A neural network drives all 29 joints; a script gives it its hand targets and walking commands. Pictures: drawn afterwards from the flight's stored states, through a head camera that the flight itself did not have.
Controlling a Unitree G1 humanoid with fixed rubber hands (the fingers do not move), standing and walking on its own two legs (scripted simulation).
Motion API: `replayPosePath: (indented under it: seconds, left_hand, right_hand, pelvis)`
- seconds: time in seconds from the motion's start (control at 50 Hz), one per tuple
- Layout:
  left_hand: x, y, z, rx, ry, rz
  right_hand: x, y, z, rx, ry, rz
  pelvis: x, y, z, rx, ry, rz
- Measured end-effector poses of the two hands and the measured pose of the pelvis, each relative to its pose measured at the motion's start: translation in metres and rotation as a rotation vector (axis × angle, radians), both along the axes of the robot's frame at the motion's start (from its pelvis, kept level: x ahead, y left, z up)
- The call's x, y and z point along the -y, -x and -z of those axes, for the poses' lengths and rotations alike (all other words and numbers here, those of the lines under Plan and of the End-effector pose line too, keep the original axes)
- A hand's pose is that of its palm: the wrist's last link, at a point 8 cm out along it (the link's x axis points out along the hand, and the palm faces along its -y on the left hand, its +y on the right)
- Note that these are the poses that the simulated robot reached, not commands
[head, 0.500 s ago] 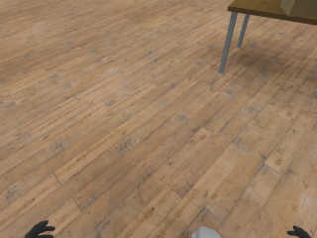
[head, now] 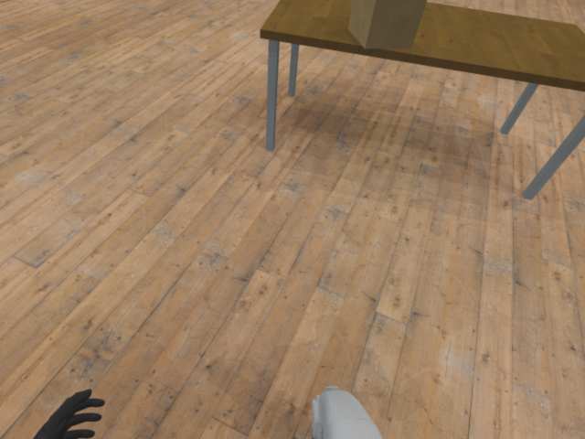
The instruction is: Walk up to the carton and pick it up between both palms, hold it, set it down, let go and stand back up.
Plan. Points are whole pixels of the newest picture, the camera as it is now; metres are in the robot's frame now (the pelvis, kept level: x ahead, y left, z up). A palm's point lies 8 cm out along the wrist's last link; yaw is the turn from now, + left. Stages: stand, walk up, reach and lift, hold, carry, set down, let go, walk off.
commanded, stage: walk up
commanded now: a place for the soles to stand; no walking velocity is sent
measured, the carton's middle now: (387, 5) +1.59 -0.42 +0.01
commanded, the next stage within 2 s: none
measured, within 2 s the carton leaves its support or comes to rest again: neither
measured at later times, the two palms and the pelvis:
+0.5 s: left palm (126, 287) +0.36 +0.27 -0.08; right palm (477, 286) +0.37 -0.36 -0.07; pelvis +0.26 -0.05 -0.02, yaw -6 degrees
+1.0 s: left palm (235, 148) +0.72 +0.11 -0.05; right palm (511, 276) +0.42 -0.47 -0.12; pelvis +0.47 -0.14 -0.03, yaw -17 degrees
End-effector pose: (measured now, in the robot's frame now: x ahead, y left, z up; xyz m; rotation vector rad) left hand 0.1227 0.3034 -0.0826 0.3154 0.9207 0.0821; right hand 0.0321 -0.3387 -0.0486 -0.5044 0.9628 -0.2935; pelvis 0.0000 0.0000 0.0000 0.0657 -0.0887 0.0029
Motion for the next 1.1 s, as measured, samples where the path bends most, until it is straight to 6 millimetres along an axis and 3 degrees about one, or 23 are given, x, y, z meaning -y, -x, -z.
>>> replayPosePath:
  seconds: [0.08,0.14,0.22,0.28,0.38,0.46,0.52,0.58,0.64,0.78,0.86,0.92,0.98,1.1]
  left_hand:
    - [0.028,-0.091,-0.011,0.052,-0.022,0.109]
    - [0.052,-0.157,-0.013,0.088,-0.062,0.176]
    - [0.074,-0.216,-0.010,0.140,-0.113,0.183]
    - [0.078,-0.230,-0.012,0.122,-0.129,0.141]
    - [0.064,-0.228,-0.015,0.047,-0.149,0.077]
    - [0.043,-0.231,-0.009,0.003,-0.149,0.020]
    - [0.028,-0.247,0.009,-0.027,-0.139,-0.007]
    - [0.028,-0.276,0.031,-0.075,-0.120,-0.003]
    - [0.046,-0.322,0.035,-0.080,-0.093,0.068]
    - [0.112,-0.453,0.002,0.061,-0.048,0.278]
    - [0.152,-0.520,-0.020,0.121,-0.060,0.362]
    - [0.176,-0.562,-0.028,0.161,-0.105,0.388]
    - [0.189,-0.590,-0.030,0.209,-0.149,0.363]
    - [0.187,-0.592,-0.036,0.156,-0.187,0.259]
  right_hand:
    - [0.018,-0.014,0.015,-0.042,-0.023,0.079]
    - [0.034,-0.035,0.038,-0.080,-0.052,0.125]
    - [0.041,-0.084,0.068,-0.115,-0.137,0.150]
    - [0.039,-0.144,0.069,-0.064,-0.185,0.102]
    - [0.030,-0.246,0.050,0.048,-0.185,-0.006]
    - [0.022,-0.310,0.032,0.091,-0.160,-0.074]
    - [0.022,-0.347,0.023,0.142,-0.117,-0.091]
    - [0.033,-0.359,0.018,0.186,-0.046,-0.046]
    - [0.044,-0.352,0.014,0.182,-0.015,0.037]
    - [0.070,-0.320,0.013,0.072,-0.020,0.204]
    - [0.095,-0.322,0.025,0.020,-0.046,0.273]
    - [0.117,-0.340,0.045,-0.005,-0.075,0.302]
    - [0.131,-0.372,0.065,-0.034,-0.131,0.304]
    - [0.145,-0.475,0.060,0.020,-0.182,0.215]
  pelvis:
    - [0.014,-0.046,0.006,-0.007,-0.002,0.064]
    - [0.031,-0.086,0.019,-0.021,0.019,0.091]
    - [0.051,-0.128,0.032,-0.032,0.064,0.124]
    - [0.055,-0.154,0.028,-0.026,0.078,0.128]
    - [0.055,-0.201,0.015,-0.017,0.103,0.123]
    - [0.052,-0.241,0.013,-0.015,0.107,0.115]
    - [0.048,-0.275,0.022,-0.008,0.082,0.131]
    - [0.046,-0.304,0.033,-0.003,0.035,0.170]
    - [0.051,-0.328,0.031,0.012,0.017,0.200]
    - [0.075,-0.379,0.015,0.031,0.015,0.260]
    - [0.097,-0.414,0.015,0.023,0.014,0.297]
    - [0.120,-0.444,0.024,0.010,0.035,0.313]
    - [0.139,-0.466,0.032,-0.002,0.069,0.305]
    - [0.153,-0.511,0.018,-0.006,0.093,0.263]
